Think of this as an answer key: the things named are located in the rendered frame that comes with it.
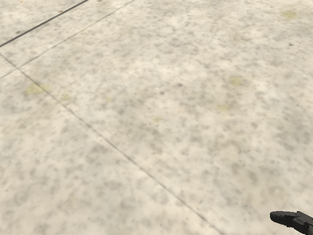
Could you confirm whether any right robot hand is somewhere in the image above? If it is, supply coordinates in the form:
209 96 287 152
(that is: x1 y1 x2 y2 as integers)
270 211 313 235

